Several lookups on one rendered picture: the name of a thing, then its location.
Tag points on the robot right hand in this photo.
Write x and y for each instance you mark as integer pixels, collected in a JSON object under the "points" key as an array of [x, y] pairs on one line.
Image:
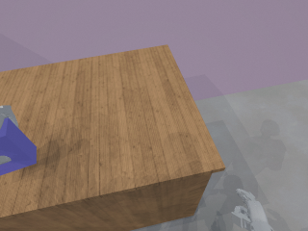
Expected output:
{"points": [[254, 211]]}

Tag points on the sponge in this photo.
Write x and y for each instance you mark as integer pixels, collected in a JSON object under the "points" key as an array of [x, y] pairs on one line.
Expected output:
{"points": [[15, 145]]}

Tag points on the robot right forearm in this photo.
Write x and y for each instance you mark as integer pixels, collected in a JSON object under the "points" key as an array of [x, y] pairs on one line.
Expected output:
{"points": [[259, 226]]}

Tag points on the table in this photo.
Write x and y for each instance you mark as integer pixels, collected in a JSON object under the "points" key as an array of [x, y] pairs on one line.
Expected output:
{"points": [[121, 144]]}

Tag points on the robot left hand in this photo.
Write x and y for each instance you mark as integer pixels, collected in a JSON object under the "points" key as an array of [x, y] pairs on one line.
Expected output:
{"points": [[6, 112]]}

